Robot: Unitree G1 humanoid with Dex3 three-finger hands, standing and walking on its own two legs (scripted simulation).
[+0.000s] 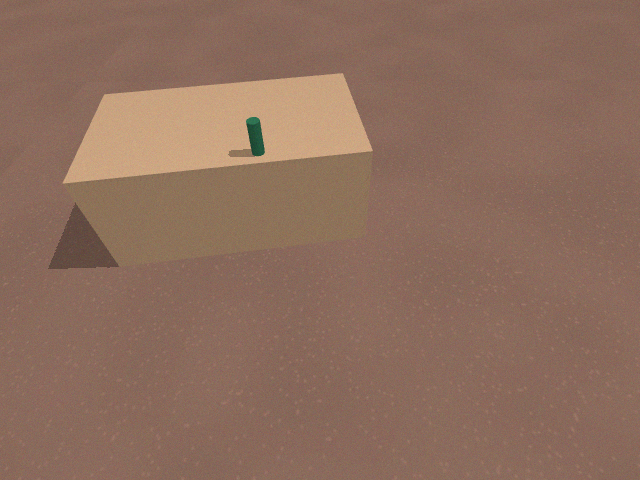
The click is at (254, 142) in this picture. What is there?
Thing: slim round
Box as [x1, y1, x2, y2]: [246, 117, 264, 155]
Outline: 250,117 246,120 252,153 254,155 261,155 264,152 259,119 256,117
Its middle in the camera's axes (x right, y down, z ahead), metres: -0.22 -0.35 +1.30
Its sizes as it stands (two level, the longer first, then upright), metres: 0.045 0.045 0.125
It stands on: a support 0.45 m high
